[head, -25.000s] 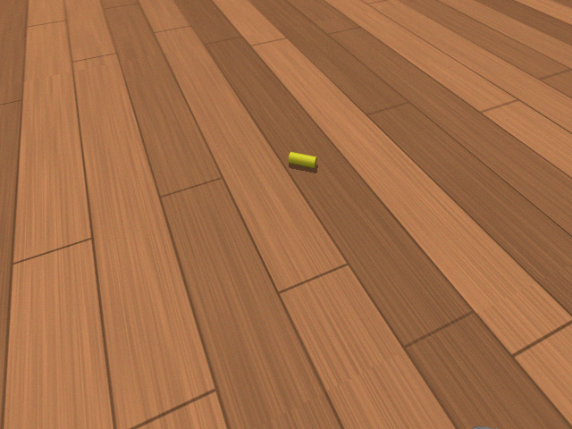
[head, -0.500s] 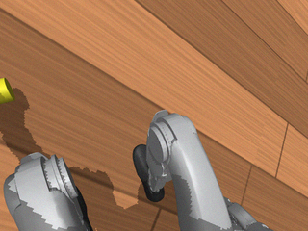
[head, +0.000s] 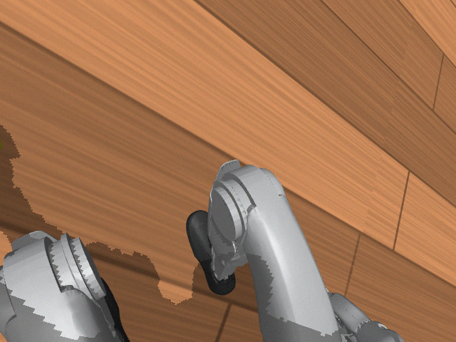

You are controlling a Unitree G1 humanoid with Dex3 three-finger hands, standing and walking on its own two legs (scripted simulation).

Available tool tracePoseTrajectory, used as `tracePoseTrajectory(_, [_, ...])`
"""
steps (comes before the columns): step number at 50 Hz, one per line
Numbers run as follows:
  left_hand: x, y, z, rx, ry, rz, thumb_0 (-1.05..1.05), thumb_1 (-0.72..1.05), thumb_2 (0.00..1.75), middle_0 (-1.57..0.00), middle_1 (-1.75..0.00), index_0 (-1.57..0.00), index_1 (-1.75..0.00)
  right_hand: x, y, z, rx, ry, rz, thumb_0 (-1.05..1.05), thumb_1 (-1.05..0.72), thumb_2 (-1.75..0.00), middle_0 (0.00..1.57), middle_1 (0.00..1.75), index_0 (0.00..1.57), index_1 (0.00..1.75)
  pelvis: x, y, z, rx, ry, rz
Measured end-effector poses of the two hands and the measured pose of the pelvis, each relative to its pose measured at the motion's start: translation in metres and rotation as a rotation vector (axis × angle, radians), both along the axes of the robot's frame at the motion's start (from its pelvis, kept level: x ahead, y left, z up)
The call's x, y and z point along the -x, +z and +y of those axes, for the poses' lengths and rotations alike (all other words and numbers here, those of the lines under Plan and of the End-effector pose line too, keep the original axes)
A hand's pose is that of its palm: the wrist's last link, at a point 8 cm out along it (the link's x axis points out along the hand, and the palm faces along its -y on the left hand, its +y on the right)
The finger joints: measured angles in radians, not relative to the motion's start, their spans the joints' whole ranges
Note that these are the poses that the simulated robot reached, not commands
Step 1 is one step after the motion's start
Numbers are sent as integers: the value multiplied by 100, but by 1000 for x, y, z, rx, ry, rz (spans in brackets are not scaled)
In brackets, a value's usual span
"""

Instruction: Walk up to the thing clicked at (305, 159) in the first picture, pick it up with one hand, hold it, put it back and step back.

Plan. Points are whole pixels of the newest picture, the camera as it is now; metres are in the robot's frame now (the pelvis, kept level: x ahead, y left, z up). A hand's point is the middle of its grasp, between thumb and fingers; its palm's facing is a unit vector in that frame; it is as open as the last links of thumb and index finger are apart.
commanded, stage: rest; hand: left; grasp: from above
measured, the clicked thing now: out of the picture +0.47 +0.30 -0.27
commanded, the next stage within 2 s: open in 0.16 s
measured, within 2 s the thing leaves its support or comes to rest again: rests again in 0.32 s
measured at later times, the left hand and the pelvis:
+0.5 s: hand out of the picture +0.46 +0.30 -0.24, palm faces -0.46 -0.13 -0.88, open 9.2 cm; pelvis +0.00 +0.00 +0.00, yaw -1 degrees
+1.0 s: hand out of the picture +0.46 +0.30 -0.24, palm faces -0.47 -0.13 -0.88, open 12.9 cm; pelvis +0.00 +0.00 +0.00, yaw -1 degrees
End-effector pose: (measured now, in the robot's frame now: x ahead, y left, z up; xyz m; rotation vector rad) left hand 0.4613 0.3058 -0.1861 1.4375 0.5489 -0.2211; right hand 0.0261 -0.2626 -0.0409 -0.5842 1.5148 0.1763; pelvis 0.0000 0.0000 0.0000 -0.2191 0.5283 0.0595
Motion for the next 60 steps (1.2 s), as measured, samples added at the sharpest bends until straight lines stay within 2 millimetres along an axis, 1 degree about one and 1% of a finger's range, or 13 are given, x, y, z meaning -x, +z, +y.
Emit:
tracePoseTrajectory(14, [-2,-2,0,-2,-1,5,1,19,28,-81,-37,-84,-34,1,4,3,-7,24,0,0,-91,-90,20,29,20,30,1,1,1,9,-5,-10])
tracePoseTrajectory(18, [-2,-2,0,-3,-4,7,0,19,32,-80,-39,-82,-37,1,5,4,-11,32,-5,0,-91,-90,20,29,20,30,2,1,1,10,-6,-15])
tracePoseTrajectory(26, [-3,0,0,-5,-4,-9,0,13,48,-67,-51,-69,-50,1,6,6,-18,42,-12,0,-91,-90,20,30,20,30,3,1,1,12,-7,-21])
tracePoseTrajectory(36, [-5,2,-1,-13,-5,-3,0,-8,66,-45,-69,-46,-68,2,7,8,-23,44,-22,0,-90,-90,20,30,20,30,5,2,1,16,-8,-25])
tracePoseTrajectory(42, [-4,0,-1,-10,-4,3,0,-19,74,-35,-77,-36,-76,4,8,9,-25,44,-19,0,-90,-90,20,30,20,30,5,3,1,17,-9,-23])
tracePoseTrajectory(52, [-3,0,1,-11,-6,5,0,-32,85,-22,-87,-23,-87,3,11,10,-17,45,-17,0,-90,-90,20,30,20,30,5,4,1,20,-9,-20])
tracePoseTrajectory(60, [-3,0,1,-9,-9,2,0,-39,91,-16,-94,-16,-94,1,12,10,-13,51,-21,0,-90,-90,20,30,20,30,6,5,2,23,-8,-22])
